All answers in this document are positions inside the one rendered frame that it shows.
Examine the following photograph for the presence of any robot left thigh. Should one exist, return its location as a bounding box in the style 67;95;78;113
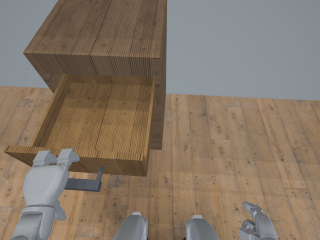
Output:
113;215;148;240

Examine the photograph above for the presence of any cabinet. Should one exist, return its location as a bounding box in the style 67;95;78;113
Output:
23;0;167;150

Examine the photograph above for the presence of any left robot forearm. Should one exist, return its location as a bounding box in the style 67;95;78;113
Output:
9;204;56;240

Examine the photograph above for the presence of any left robot shin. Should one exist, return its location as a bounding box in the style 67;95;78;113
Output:
132;211;142;216

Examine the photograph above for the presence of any drawer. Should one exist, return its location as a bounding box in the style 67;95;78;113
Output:
3;73;156;177

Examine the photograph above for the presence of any robot left hand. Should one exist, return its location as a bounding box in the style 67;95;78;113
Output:
23;148;80;221

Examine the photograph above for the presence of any handle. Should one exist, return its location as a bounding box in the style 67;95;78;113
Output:
64;166;104;192

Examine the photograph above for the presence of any robot right hand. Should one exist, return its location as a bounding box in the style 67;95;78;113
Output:
239;201;278;240

